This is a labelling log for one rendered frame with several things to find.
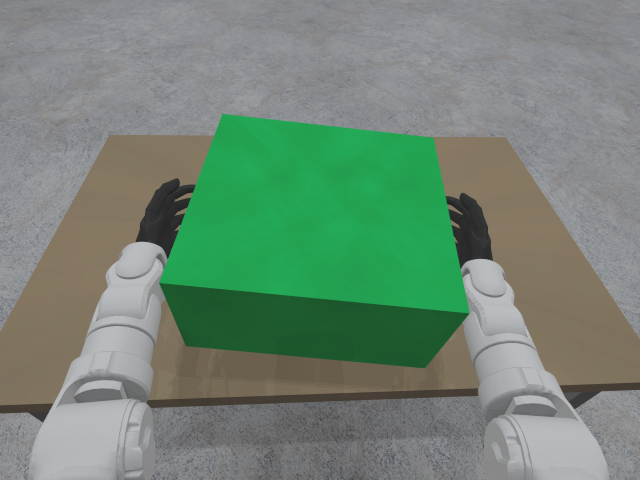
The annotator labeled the carton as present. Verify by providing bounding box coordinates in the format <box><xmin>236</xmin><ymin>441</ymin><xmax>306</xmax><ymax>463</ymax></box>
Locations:
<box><xmin>159</xmin><ymin>114</ymin><xmax>470</xmax><ymax>368</ymax></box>

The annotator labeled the table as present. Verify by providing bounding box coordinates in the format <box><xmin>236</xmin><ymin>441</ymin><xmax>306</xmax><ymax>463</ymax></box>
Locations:
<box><xmin>0</xmin><ymin>135</ymin><xmax>640</xmax><ymax>448</ymax></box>

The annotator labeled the left robot hand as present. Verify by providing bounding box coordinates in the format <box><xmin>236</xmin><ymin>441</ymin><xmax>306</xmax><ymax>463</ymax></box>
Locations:
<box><xmin>136</xmin><ymin>178</ymin><xmax>196</xmax><ymax>259</ymax></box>

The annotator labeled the right robot hand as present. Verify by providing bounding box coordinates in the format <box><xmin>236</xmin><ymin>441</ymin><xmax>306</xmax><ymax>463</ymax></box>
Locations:
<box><xmin>446</xmin><ymin>193</ymin><xmax>493</xmax><ymax>269</ymax></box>

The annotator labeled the right robot forearm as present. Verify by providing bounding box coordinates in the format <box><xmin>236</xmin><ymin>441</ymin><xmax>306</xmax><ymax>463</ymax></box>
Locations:
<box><xmin>461</xmin><ymin>259</ymin><xmax>609</xmax><ymax>480</ymax></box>

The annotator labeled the left robot forearm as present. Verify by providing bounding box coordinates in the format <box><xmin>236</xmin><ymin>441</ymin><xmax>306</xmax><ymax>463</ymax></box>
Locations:
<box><xmin>29</xmin><ymin>242</ymin><xmax>167</xmax><ymax>480</ymax></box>

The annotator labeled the right robot upper arm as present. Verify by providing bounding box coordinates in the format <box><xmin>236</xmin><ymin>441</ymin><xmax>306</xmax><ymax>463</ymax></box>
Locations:
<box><xmin>484</xmin><ymin>414</ymin><xmax>607</xmax><ymax>480</ymax></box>

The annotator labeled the left robot upper arm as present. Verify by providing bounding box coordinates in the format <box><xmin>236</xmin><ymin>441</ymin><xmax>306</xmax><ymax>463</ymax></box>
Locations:
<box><xmin>33</xmin><ymin>398</ymin><xmax>156</xmax><ymax>480</ymax></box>

